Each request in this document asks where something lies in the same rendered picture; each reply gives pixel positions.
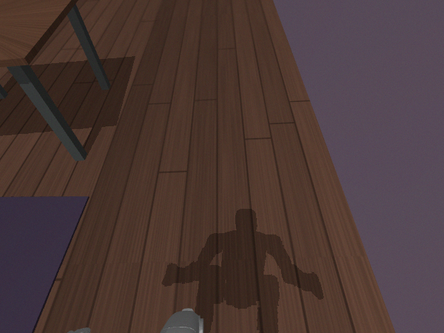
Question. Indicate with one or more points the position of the table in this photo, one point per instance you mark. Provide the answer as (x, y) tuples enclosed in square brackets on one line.
[(25, 27)]

